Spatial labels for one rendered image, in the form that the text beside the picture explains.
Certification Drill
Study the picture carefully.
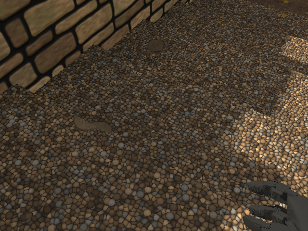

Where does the right robot hand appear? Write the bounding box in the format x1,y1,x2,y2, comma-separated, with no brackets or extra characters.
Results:
243,180,308,231

